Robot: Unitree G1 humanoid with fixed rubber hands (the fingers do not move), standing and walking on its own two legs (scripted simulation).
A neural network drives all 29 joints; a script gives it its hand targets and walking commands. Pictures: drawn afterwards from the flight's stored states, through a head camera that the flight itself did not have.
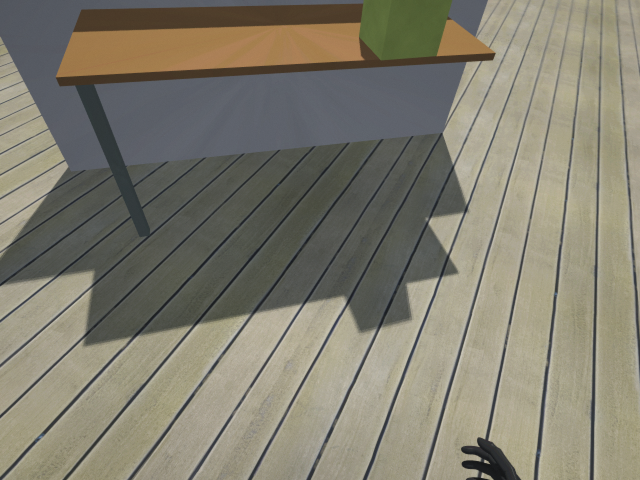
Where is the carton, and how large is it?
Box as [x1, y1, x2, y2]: [359, 0, 451, 59]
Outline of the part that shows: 364,0 359,36 380,59 436,55 451,0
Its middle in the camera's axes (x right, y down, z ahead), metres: +0.28 -0.77 +1.26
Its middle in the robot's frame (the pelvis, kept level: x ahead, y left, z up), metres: +1.49 -0.23 +0.06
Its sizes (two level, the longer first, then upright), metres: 0.210 0.200 0.250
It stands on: a table, 0.70 m high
